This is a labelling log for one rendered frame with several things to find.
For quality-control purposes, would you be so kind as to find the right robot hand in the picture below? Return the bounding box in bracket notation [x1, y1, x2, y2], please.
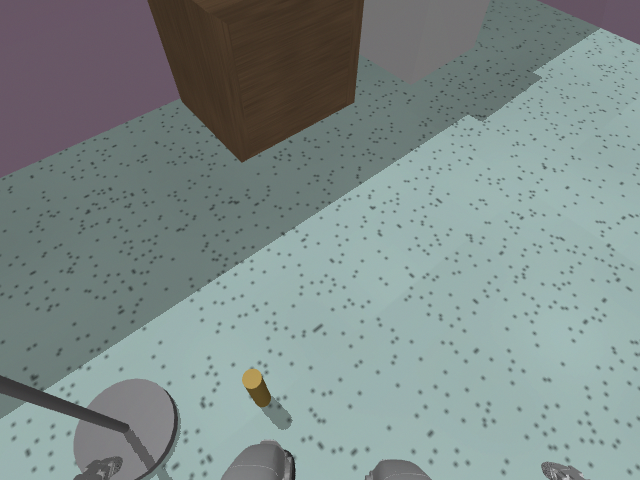
[541, 462, 590, 480]

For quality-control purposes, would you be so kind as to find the left robot hand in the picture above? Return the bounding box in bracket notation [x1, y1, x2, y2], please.
[73, 456, 123, 480]

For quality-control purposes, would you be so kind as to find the floor lamp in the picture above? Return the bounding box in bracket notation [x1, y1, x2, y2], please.
[0, 375, 178, 480]

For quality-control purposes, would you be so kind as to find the can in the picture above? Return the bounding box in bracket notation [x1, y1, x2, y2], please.
[242, 369, 271, 407]

